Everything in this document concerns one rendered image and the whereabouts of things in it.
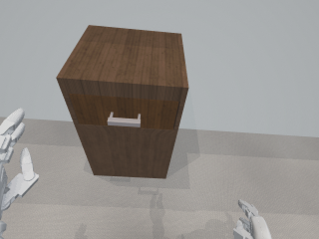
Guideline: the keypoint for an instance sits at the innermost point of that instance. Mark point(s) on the drawer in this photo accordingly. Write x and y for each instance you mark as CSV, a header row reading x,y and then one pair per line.
x,y
95,110

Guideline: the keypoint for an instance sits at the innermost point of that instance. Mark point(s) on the right robot hand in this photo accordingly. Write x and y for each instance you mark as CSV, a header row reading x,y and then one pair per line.
x,y
255,228

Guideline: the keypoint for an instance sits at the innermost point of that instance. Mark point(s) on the cabinet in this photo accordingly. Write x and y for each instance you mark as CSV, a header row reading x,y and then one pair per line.
x,y
126,63

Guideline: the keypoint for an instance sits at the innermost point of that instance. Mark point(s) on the handle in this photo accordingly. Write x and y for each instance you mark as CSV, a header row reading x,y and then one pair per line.
x,y
124,121

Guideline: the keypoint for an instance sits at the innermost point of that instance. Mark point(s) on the left robot hand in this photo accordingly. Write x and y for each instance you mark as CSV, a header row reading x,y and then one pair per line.
x,y
11,129

